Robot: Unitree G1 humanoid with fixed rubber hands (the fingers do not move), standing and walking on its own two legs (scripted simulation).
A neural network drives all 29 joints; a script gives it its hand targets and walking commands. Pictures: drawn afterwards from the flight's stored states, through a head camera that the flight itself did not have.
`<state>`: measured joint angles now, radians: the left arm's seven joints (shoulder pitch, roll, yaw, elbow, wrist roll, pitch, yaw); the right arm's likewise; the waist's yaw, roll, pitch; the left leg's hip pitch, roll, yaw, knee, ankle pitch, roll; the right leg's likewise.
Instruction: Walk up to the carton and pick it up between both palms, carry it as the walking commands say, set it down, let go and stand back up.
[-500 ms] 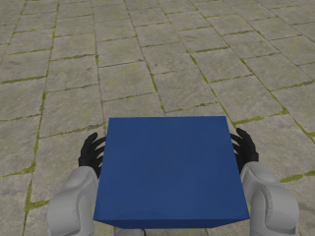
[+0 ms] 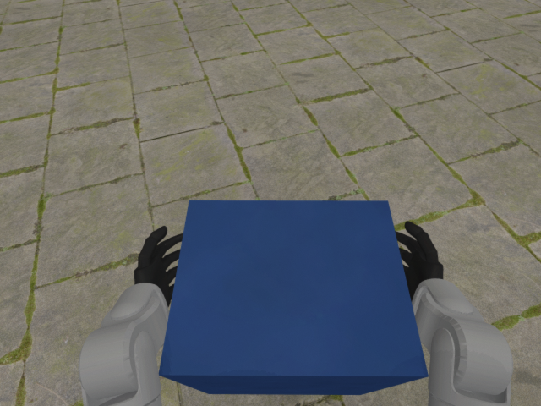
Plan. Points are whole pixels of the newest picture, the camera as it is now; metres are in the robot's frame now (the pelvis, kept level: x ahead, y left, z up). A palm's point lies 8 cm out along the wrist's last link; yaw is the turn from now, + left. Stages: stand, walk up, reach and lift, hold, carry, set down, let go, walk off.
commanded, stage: carry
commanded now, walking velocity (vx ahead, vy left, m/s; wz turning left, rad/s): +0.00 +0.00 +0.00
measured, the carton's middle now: (286, 310) +0.24 +0.00 +0.00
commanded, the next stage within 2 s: none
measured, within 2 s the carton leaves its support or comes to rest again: neither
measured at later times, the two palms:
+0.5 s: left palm (144, 297) +0.23 +0.18 +0.08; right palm (418, 289) +0.24 -0.16 +0.09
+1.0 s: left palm (141, 324) +0.20 +0.18 +0.09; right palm (431, 320) +0.20 -0.16 +0.08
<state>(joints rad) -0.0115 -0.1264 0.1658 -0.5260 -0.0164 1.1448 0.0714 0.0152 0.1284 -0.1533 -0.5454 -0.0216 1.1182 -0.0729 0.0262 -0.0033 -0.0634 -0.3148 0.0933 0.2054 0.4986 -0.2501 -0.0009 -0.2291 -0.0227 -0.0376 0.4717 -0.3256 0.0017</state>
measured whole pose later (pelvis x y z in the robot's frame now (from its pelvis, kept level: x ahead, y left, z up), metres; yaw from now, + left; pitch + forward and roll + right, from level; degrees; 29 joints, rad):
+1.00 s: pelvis -0.04 +0.00 +0.00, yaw +1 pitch +1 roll +0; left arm -0.03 -0.13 0.17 -0.44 -0.02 1.13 0.06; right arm 0.02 0.13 -0.15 -0.50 -0.05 1.13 -0.07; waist 0.03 0.02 -0.07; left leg -0.30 0.09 0.19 0.53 -0.24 0.00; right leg -0.22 -0.03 -0.05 0.53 -0.32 0.00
